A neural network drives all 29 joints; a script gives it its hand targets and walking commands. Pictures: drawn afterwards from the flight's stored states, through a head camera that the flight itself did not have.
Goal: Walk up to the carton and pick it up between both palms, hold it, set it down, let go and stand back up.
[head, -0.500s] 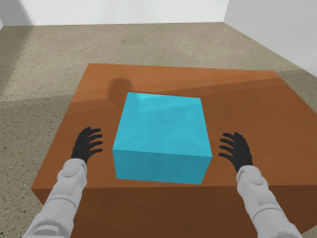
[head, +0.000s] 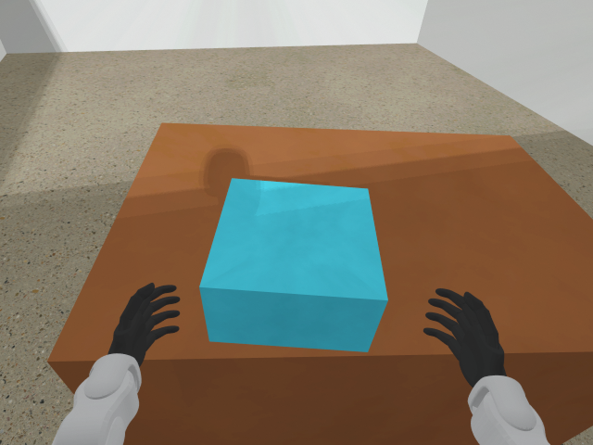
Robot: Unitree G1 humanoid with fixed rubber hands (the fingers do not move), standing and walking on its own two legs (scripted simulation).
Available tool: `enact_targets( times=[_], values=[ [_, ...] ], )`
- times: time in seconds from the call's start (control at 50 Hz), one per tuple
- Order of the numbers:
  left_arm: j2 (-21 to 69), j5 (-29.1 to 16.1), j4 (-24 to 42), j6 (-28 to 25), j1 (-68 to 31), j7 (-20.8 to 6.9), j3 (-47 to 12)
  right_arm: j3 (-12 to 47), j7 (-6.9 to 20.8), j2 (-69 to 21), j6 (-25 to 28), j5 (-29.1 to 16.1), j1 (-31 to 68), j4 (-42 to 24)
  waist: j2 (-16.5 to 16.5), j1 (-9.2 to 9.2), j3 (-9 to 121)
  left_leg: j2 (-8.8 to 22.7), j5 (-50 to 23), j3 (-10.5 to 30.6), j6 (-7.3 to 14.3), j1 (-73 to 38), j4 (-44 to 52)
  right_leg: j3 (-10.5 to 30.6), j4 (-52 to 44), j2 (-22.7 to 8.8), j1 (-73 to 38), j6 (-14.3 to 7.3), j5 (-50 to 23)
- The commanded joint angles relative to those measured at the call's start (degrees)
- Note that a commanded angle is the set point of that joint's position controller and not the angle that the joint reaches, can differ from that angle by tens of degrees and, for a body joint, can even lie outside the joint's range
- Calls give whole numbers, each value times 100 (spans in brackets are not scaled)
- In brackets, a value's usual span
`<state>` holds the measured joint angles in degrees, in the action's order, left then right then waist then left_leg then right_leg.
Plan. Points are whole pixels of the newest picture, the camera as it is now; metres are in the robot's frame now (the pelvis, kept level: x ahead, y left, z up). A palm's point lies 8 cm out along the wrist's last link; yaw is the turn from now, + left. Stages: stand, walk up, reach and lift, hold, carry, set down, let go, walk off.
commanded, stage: set down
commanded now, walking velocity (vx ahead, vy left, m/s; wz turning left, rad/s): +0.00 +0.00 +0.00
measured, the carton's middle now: (294, 259) +0.45 +0.01 +0.00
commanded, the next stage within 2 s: let go in 1.80 s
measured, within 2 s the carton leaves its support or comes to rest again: neither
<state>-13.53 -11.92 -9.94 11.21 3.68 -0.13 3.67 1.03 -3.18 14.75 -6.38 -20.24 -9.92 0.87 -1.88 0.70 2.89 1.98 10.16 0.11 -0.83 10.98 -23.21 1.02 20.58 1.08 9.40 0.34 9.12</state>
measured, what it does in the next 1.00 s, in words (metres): stands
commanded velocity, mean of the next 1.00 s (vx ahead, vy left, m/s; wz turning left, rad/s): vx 0.00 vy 0.00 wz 0.00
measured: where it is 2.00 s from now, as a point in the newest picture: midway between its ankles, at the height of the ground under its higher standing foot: outside the picture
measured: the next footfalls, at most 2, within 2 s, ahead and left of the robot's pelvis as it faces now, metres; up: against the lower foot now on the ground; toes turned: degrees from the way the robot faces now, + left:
none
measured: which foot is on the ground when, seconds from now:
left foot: down 0.00-1.00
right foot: down 0.00-1.00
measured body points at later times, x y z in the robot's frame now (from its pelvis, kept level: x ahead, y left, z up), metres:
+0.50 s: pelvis +0.01 -0.01 +0.00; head +0.00 +0.00 +0.45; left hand +0.23 +0.22 +0.01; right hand +0.22 -0.22 +0.05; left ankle +0.03 +0.13 -0.74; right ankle +0.02 -0.12 -0.74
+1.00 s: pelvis +0.02 -0.01 +0.00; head +0.02 +0.00 +0.45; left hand +0.23 +0.22 -0.01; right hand +0.21 -0.24 +0.02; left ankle +0.03 +0.13 -0.74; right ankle +0.02 -0.12 -0.74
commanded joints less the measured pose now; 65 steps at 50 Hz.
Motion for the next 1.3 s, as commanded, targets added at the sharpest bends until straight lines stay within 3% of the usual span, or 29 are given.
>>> enact_targets(
  times=[0.0,0.02,0.04,0.06,0.14,0.2,0.24,0.3,0.36,0.52,0.58,0.62,0.64,0.66,0.68,0.7,0.74,0.82,0.86,0.94,0.98,1.04,1.06,1.1,1.12,1.2,1.22,1.26,1.28],
  values=[
    [-1035,93,2297,145,146,-27,658,-527,-155,482,-39,538,-304,-1415,386,-174,-202,-327,-413,-326,-16,-1145,893,154,-770,-40,-60,-137,391],
    [-1011,31,2451,179,348,-59,649,-540,-170,556,-72,616,-463,-1657,185,-129,-175,-329,-467,-312,5,-1154,872,170,-774,-12,-86,-139,341],
    [-1144,-40,2310,190,-200,-82,680,-368,-189,401,-144,609,-48,-1704,251,-194,-273,-367,-171,-386,40,-938,869,256,-836,-88,127,-108,673],
    [-1161,12,2151,218,101,-71,753,-471,-203,435,-183,694,-362,-1746,137,-298,-185,-361,34,-372,47,-999,912,225,-829,-89,51,-126,872],
    [-1071,-86,2510,161,72,54,545,-564,-117,430,-326,757,-365,-2001,276,-311,-405,-292,153,-354,14,-852,1003,256,-808,-73,264,-158,973],
    [-1214,-155,2452,126,108,25,605,-504,-139,282,-389,769,-485,-2063,135,-384,-436,-313,363,-404,63,-803,1008,311,-862,-118,261,-140,1220],
    [-1058,20,2351,170,763,20,656,-639,-111,404,-358,735,-940,-1980,165,-418,-506,-277,60,-401,-18,-1050,1037,216,-903,-55,138,-144,989],
    [-1138,-35,2535,93,755,-35,666,-516,-164,284,-328,763,-1026,-2151,3,-400,-450,-333,-193,-400,45,-1100,955,274,-911,-111,132,-69,659],
    [-1059,40,2411,99,856,-39,583,-543,-87,378,-341,778,-1010,-1903,231,-383,-545,-274,-188,-386,-11,-1092,997,222,-916,-76,217,-126,745],
    [-1146,-19,2448,-95,970,6,516,-594,-20,442,-114,866,-982,-2027,147,-435,-305,-291,-459,-431,-25,-1080,845,138,-798,-52,142,-99,420],
    [-1041,40,2197,-130,1139,-34,435,-491,7,368,-72,944,-1179,-1696,116,-305,-241,-277,-698,-426,-24,-1287,761,153,-832,-45,129,-132,163],
    [-1075,15,2185,-145,1215,-53,435,-425,9,414,-30,908,-1187,-1714,70,-378,-146,-294,-894,-427,-9,-1292,733,148,-788,-40,58,-82,-67],
    [-985,159,1952,-115,1258,-68,515,-385,41,438,-69,910,-1261,-1360,297,-434,-262,-306,-1018,-428,-62,-1280,727,159,-792,-45,80,-142,-115],
    [-1115,91,2170,-177,1239,-99,525,-351,6,354,57,888,-1237,-1758,135,-399,-125,-325,-1077,-448,-28,-1266,672,167,-805,-68,-19,-83,-272],
    [-988,256,1731,-92,1388,-114,524,-336,29,438,-8,891,-1250,-1271,326,-396,-422,-343,-1092,-440,-71,-1221,689,192,-769,-63,50,-98,-320],
    [-1081,192,2214,-203,1432,-66,503,-412,48,486,87,897,-1311,-1666,213,-399,-119,-304,-1239,-384,-76,-1295,653,137,-741,-12,-86,-121,-388],
    [-982,273,1518,-148,1470,-186,521,-355,44,448,58,988,-1347,-1234,93,-385,-339,-342,-1218,-403,-63,-1397,628,175,-809,-35,44,-73,-458],
    [-947,263,1904,-237,1438,-85,359,-500,111,443,205,996,-1240,-1388,308,-325,-197,-276,-1214,-407,-109,-1316,649,92,-801,25,21,-145,-339],
    [-902,239,1409,-204,1471,-155,382,-429,105,442,157,1107,-1315,-1089,137,-307,-369,-324,-1109,-428,-78,-1359,640,102,-832,-1,75,-108,-270],
    [-1008,270,1365,-203,1230,-174,389,-420,81,291,188,1148,-1175,-981,172,-355,-434,-357,-637,-469,-16,-1171,703,148,-826,-100,152,-110,78],
    [-991,257,1081,-140,1268,-236,331,-379,59,229,141,1198,-1154,-951,19,-239,-478,-389,-498,-507,15,-1144,691,179,-881,-178,108,-35,71],
    [-876,466,770,-3,1096,-170,287,-431,163,187,112,1332,-888,-536,300,-316,-688,-343,-86,-496,-6,-982,805,110,-879,-120,195,-145,664],
    [-784,522,480,77,1142,-195,262,-491,162,237,88,1362,-835,-462,251,-301,-853,-351,-28,-535,-18,-965,827,106,-934,-145,290,-147,705],
    [-969,369,943,12,996,-147,189,-512,171,228,167,1325,-760,-883,182,-326,-510,-370,-33,-570,16,-922,799,89,-861,-176,160,-90,598],
    [-817,437,270,110,1097,-208,193,-458,185,130,119,1463,-792,-445,7,-320,-752,-365,73,-545,39,-889,814,71,-918,-164,237,-79,783],
    [-732,531,310,142,1081,-170,119,-504,240,218,152,1476,-761,-265,164,-340,-827,-333,136,-514,20,-828,861,47,-841,-128,159,-122,709],
    [-775,528,172,138,1120,-219,132,-441,241,64,188,1461,-802,-376,-30,-346,-779,-382,122,-529,27,-908,809,41,-882,-127,195,-84,715],
    [-666,623,-256,192,1046,-238,167,-410,288,171,222,1566,-716,142,37,-355,-774,-367,68,-522,23,-938,778,0,-857,-98,248,-62,765],
    [-720,610,7,146,1092,-238,170,-419,289,132,275,1549,-641,-186,-98,-383,-756,-363,15,-493,37,-837,802,-15,-843,-87,204,-71,650]
  ],
)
